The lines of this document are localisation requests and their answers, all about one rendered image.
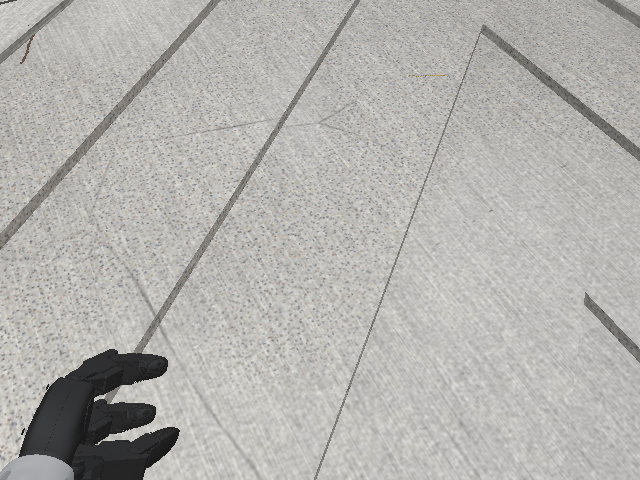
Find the robot left hand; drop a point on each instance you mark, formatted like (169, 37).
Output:
(68, 423)

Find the robot left forearm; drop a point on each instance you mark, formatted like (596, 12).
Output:
(37, 467)

